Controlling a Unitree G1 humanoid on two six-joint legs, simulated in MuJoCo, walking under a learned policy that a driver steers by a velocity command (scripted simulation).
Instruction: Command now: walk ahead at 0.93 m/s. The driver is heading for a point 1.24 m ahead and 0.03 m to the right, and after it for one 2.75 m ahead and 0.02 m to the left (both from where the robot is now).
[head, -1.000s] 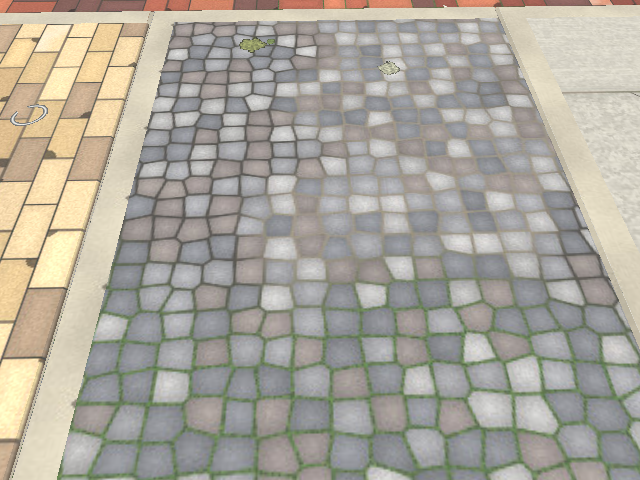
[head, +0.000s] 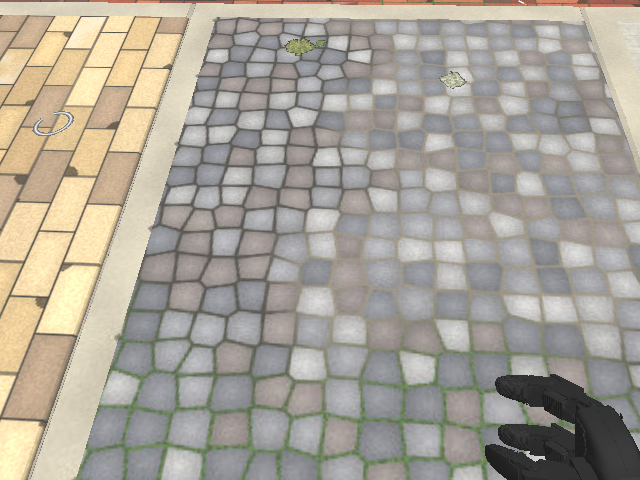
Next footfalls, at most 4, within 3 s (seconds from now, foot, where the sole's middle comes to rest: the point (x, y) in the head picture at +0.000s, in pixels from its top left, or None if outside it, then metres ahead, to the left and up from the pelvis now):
0.04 left None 0.26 0.13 -0.74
0.56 right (420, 351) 0.73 -0.10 -0.74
1.08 left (337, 172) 1.27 0.13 -0.74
1.52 right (418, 144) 1.40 -0.09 -0.74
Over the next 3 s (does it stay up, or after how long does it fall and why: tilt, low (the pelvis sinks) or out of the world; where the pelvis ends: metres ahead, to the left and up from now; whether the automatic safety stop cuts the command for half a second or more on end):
stays up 1.30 0.03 0.03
